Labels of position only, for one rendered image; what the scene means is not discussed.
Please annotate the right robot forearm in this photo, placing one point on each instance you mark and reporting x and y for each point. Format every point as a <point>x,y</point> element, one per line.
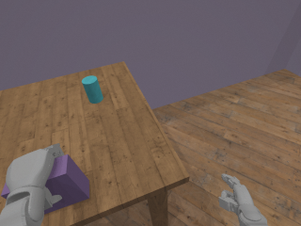
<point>250,215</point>

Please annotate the table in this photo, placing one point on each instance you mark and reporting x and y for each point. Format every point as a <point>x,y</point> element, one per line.
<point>117,143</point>

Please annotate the sponge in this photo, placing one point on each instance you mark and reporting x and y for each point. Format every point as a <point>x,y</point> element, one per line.
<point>66,180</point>

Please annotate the right robot hand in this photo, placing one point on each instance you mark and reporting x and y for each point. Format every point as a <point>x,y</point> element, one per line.
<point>231,201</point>

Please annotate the left robot forearm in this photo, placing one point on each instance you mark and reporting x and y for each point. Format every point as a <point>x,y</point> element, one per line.
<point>24,207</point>

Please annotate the left robot hand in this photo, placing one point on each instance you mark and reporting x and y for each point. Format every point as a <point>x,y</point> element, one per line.
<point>34,169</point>

